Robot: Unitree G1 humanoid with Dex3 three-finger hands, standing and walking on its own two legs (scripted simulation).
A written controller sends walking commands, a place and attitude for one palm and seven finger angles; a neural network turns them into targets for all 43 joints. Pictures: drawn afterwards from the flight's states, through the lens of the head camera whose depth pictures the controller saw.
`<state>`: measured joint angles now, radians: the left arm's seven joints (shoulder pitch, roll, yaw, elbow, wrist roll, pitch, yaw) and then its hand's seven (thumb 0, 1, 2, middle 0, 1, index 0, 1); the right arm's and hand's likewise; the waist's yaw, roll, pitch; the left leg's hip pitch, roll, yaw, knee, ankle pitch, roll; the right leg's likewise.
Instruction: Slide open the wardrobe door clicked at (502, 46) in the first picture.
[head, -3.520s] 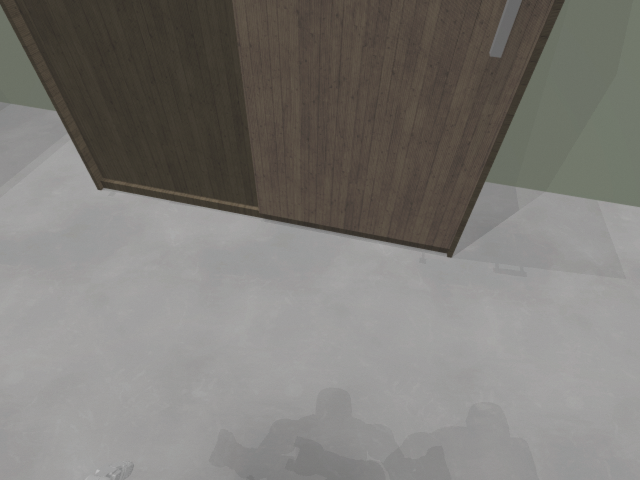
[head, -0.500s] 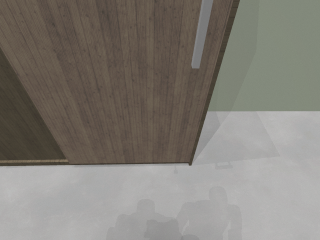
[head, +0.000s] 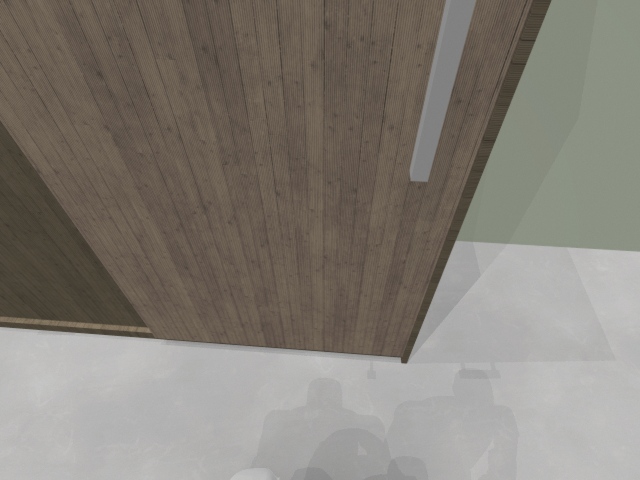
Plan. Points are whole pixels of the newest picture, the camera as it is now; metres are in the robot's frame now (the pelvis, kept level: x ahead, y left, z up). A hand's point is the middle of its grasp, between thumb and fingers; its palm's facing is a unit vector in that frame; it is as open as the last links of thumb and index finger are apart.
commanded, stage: take the last steps up to it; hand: right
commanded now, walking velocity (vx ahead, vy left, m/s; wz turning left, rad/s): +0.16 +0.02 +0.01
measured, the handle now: (437, 82) +0.58 -0.11 +0.22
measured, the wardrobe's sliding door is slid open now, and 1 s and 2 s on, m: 0.00 0.00 0.00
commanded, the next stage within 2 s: come to a stop and stand still in 0.04 s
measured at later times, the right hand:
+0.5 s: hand out of the picture +0.16 -0.16 -0.18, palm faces +0.09 +0.98 -0.20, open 7.2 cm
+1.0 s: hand out of the picture +0.02 -0.18 -0.17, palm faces +0.06 +0.98 -0.21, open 7.4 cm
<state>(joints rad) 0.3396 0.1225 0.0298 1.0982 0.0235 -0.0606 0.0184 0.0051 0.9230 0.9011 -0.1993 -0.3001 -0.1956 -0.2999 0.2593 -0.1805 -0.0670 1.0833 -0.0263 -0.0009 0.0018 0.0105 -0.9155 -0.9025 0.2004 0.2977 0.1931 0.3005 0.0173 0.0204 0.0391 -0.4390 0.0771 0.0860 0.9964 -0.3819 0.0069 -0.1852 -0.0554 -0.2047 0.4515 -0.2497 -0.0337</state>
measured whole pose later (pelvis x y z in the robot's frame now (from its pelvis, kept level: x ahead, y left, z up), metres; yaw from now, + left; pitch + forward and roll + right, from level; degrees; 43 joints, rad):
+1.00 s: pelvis +0.04 -0.01 +0.00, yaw -1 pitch -2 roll +0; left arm 0.20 0.18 0.03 1.08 0.00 0.01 0.02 0.00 0.94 0.90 -0.20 -0.30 -0.20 -0.30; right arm 0.31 -0.14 -0.01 1.12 -0.02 0.01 -0.03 0.01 -0.91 -0.90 0.20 0.30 0.19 0.30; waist -0.01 -0.02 0.03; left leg -0.13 0.04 0.03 0.45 -0.28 -0.02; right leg -0.22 0.01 -0.12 0.42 -0.17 -0.05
